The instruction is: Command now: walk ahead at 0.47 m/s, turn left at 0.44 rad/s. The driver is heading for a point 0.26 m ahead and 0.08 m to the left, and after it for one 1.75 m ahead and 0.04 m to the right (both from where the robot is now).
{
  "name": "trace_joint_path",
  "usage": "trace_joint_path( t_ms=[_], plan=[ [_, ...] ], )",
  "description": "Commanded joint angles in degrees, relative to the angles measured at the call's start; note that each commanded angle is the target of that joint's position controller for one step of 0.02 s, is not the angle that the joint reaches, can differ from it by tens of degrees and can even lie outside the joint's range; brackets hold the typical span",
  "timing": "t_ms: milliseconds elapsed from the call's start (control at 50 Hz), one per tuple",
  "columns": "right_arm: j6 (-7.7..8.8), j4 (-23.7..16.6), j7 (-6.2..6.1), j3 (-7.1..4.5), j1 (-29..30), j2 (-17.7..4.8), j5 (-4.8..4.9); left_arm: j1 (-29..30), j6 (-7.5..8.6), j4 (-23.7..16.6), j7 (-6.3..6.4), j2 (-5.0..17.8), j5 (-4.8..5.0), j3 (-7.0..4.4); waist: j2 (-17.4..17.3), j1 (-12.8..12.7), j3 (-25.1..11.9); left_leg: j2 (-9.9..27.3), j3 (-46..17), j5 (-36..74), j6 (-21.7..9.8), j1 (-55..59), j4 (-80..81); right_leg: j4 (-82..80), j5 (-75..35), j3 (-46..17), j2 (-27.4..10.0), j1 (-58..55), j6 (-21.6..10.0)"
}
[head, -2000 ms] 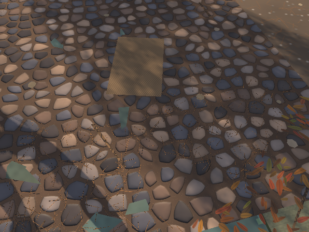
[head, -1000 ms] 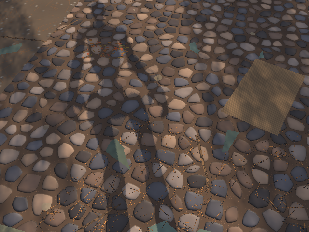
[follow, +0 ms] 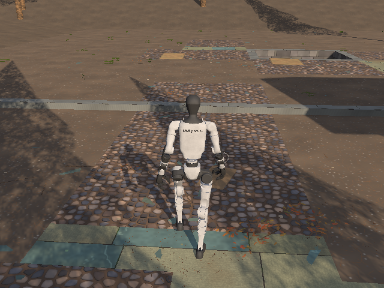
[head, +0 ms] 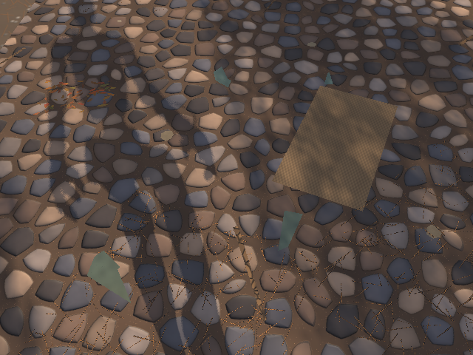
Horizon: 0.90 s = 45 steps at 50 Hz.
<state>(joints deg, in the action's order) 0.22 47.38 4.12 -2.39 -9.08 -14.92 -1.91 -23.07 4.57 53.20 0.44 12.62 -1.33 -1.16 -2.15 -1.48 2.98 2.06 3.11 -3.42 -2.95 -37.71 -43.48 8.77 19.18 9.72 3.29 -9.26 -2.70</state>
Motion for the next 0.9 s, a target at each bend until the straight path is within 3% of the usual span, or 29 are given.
trace_joint_path(
  t_ms=[20,60,80,100,120,140,160,180,200,220,240,300,400,480,520,580,620,640,660,680,700,720,740,760,780,800,840,900],
  plan=[
    [0.95,-6.5,0.24,0.37,7.6,-1.7,0.01,-0.4,0.75,-1.3,0.83,9.0,0.09,-1.57,6.3,0.1,4.2,-2.6,4.8,-0.6,-2.8,4.2,7.0,2.7,-51.7,0.1,-16.4,4.6,-3.5],
    [0.91,-5.0,-0.46,-0.23,1.4,-3.2,-0.29,0.4,0.09,-1.0,1.55,10.8,-0.15,-1.94,7.9,3.2,-0.5,-6.4,6.9,-5.7,-5.4,11.3,7.3,14.5,-70.9,1.9,-16.7,1.7,-2.5],
    [1.29,-3.2,-0.84,-0.83,-5.3,-4.4,-0.54,1.0,-0.49,-1.2,1.78,11.6,-0.29,-2.19,8.1,5.8,-4.4,-8.1,6.3,-6.6,-6.7,18.3,8.8,24.8,-73.1,1.9,-16.7,2.9,-2.4],
    [2.00,-0.8,-1.43,-1.76,-13.1,-6.1,-1.26,2.0,-0.70,-1.7,1.74,12.0,0.26,-2.24,6.9,9.5,-8.8,-8.5,4.0,-2.3,-8.4,29.8,14.1,38.1,-64.1,2.2,-15.5,8.7,-1.7],
    [2.20,0.1,-2.43,-3.29,-18.4,-10.7,-1.62,1.6,-0.31,-3.3,1.24,10.1,0.59,-1.76,0.7,10.9,-14.1,1.8,-8.2,3.2,-11.9,42.8,15.4,57.3,-34.6,3.0,-11.3,21.0,0.0],
    [1.65,-1.9,-2.75,-4.96,-14.3,-17.2,-0.61,-3.0,-0.32,-6.8,0.39,5.2,2.20,-0.90,-13.1,5.0,-22.6,20.5,-40.5,26.8,-24.1,59.3,16.7,80.6,15.3,-2.9,1.4,43.0,3.2],
    [1.13,-2.0,-3.07,-5.29,-14.7,-15.7,2.24,2.5,-0.33,-6.9,0.61,9.7,0.68,-1.67,0.8,7.7,-23.5,18.4,-36.3,31.5,-23.7,56.0,18.8,81.0,9.1,-13.0,-2.2,45.2,2.5],
    [1.05,-2.2,-3.69,-4.53,-10.4,-13.1,2.40,5.4,-0.01,-8.4,0.56,8.5,1.21,-1.26,1.0,5.7,-15.0,17.0,-28.9,32.6,-21.7,47.7,20.4,77.4,4.7,-13.0,-4.9,46.3,2.3],
    [0.93,-2.2,-3.89,-3.52,-7.7,-9.4,2.20,5.6,0.09,-8.0,0.71,8.3,0.86,-1.23,4.4,3.4,-7.7,13.9,-24.1,33.1,-18.5,38.5,22.6,71.5,3.2,-12.3,-6.7,44.8,2.5],
    [0.97,-2.4,-4.15,-2.98,-5.8,-7.6,2.43,6.2,-0.82,-8.3,0.72,8.4,-0.12,-1.41,4.9,1.8,-4.7,10.7,-20.7,32.2,-16.2,32.8,24.2,67.3,3.0,-12.6,-7.8,42.7,3.1],
    [0.95,-2.7,-4.23,-2.54,-4.3,-6.7,2.33,4.6,-2.18,-8.0,0.58,8.1,-0.91,-1.32,4.1,0.2,-4.1,8.5,-17.9,32.0,-15.1,28.1,25.5,64.4,2.7,-12.3,-7.9,39.1,3.9],
    [1.77,-2.7,-3.69,-2.81,-4.2,-8.6,1.44,2.0,-4.51,-8.0,0.39,6.4,-0.79,-1.18,2.5,-1.5,-6.5,6.1,-13.8,37.9,-14.0,24.5,25.4,58.1,0.3,-10.6,-6.9,35.9,5.3],
    [1.80,-0.9,-3.99,-1.00,-5.7,-5.4,0.84,6.1,-5.24,-7.9,0.31,5.8,-0.23,-1.08,-1.2,0.6,-6.9,4.8,-9.2,30.9,-9.0,26.3,27.7,45.6,-7.9,-9.7,-8.1,35.3,4.7],
    [1.64,0.9,-4.62,-0.25,-6.2,-5.4,-0.02,9.8,-5.76,-7.7,0.27,5.9,0.65,-0.98,-1.9,2.6,-4.9,7.0,-8.3,23.0,-7.7,28.9,29.0,36.7,-8.6,-10.3,-7.3,33.0,3.4],
    [1.26,1.2,-5.18,-0.42,-5.9,-6.5,-0.13,10.9,-5.80,-8.0,0.33,6.8,0.50,-1.27,-2.3,3.0,-3.9,8.5,-8.6,22.9,-8.7,30.9,27.0,34.7,-4.3,-10.1,-5.7,32.8,2.7],
    [0.34,1.7,-6.13,-0.97,-6.5,-7.8,0.50,10.5,-5.60,-8.5,0.45,7.0,0.35,-1.54,-2.3,3.3,-3.0,11.3,-10.3,26.1,-10.3,35.0,22.5,31.6,3.4,-9.0,-4.3,33.5,1.4],
    [-0.19,1.8,-6.78,-1.35,-6.4,-8.3,0.95,9.2,-5.24,-8.4,0.56,5.9,0.60,-1.45,-1.8,2.7,-2.9,11.8,-10.6,28.0,-9.8,36.9,18.8,26.0,3.7,-8.1,-3.3,31.7,0.4],
    [-0.41,1.9,-7.08,-1.61,-6.0,-8.7,1.15,8.0,-4.85,-8.2,0.62,5.5,0.63,-1.37,-0.9,1.5,-3.0,11.0,-9.5,27.6,-8.3,36.3,16.0,19.9,-1.2,-8.2,-3.0,28.6,-0.2],
    [-0.33,1.6,-7.32,-1.84,-5.7,-9.0,1.25,6.4,-4.34,-8.0,0.76,6.5,0.42,-1.64,0.6,0.5,-4.2,9.0,-7.8,24.3,-5.9,33.7,12.0,14.8,-11.2,-11.2,-4.1,23.5,-1.2],
    [0.03,-0.2,-7.33,-1.56,-5.3,-7.6,1.23,3.6,-3.80,-7.9,1.04,11.7,-0.31,-2.91,7.5,0.5,-6.8,3.8,-3.7,12.4,-2.8,26.9,1.6,13.2,-29.8,-22.8,-12.2,16.5,-4.4],
    [-0.53,-1.8,-7.24,-1.01,-3.9,-4.2,1.69,2.3,-4.08,-7.7,0.67,16.4,0.57,-4.43,16.7,-0.2,-5.1,-7.8,1.6,-25.2,0.9,13.1,-8.7,13.6,-59.4,-37.4,-24.4,12.5,-15.1],
    [-1.44,-1.7,-7.14,-0.79,-2.7,-4.2,0.59,-2.1,-4.12,-6.2,0.33,13.6,1.21,-3.89,10.6,-1.4,-7.3,-6.5,-3.8,-34.9,1.7,10.8,-17.6,13.3,-60.8,-37.4,-25.4,10.7,-19.0],
    [-1.69,-1.6,-6.84,-0.81,-2.2,-3.9,0.69,-0.1,-4.34,-6.3,0.44,13.0,1.24,-4.06,7.8,-0.5,-5.1,-5.4,-5.2,-31.8,2.3,8.4,-21.4,13.0,-55.5,-33.5,-22.3,11.9,-18.5],
    [-1.70,-1.6,-6.62,-0.95,-1.3,-4.4,0.93,4.1,-4.99,-7.4,0.72,11.7,0.98,-3.93,5.4,0.8,-3.1,-4.0,-6.0,-27.5,3.0,6.9,-21.4,12.1,-48.5,-30.3,-18.5,13.6,-15.7],
    [-1.72,-2.0,-6.37,-1.26,-0.4,-5.6,0.86,6.8,-5.44,-8.3,1.02,10.8,1.18,-3.78,6.1,1.6,-2.4,-3.2,-6.1,-24.3,3.7,5.7,-19.9,11.7,-45.5,-28.4,-15.9,13.7,-13.4],
    [-1.75,-2.1,-6.03,-1.32,-0.8,-6.1,0.67,8.0,-5.63,-8.8,1.03,10.1,1.24,-3.69,7.2,1.9,-3.9,-3.1,-5.7,-22.3,4.5,6.4,-19.0,11.9,-46.5,-26.7,-13.9,12.9,-12.1],
    [-1.99,-2.4,-5.60,-1.12,-1.1,-5.6,0.87,6.7,-5.70,-8.8,0.73,10.9,1.28,-4.10,6.8,1.5,-6.6,-3.7,-4.9,-20.8,5.6,7.3,-16.8,12.7,-47.6,-26.0,-12.5,11.3,-11.3],
    [-2.39,-3.7,-5.75,-0.74,1.1,-5.1,1.25,4.7,-5.84,-8.4,0.79,12.6,0.98,-4.89,7.4,0.1,-6.7,-3.5,-4.9,-20.8,6.4,6.9,-11.5,12.9,-43.8,-28.2,-12.4,10.7,-11.3]
  ],
)
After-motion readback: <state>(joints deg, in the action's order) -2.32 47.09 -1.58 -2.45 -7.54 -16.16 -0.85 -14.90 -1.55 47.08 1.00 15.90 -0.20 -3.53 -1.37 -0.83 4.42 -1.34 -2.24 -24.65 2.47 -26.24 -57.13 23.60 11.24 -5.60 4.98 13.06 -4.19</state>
